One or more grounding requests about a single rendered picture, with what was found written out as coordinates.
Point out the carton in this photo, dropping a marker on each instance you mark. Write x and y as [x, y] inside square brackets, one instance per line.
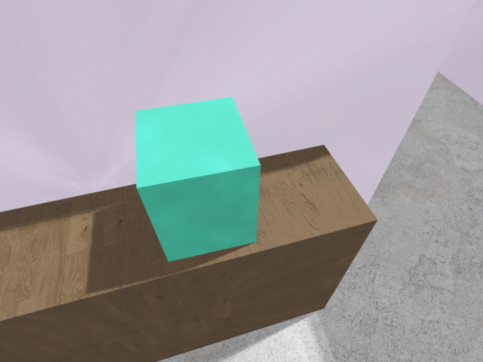
[198, 177]

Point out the pedestal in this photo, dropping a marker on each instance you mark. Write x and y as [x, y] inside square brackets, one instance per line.
[85, 279]

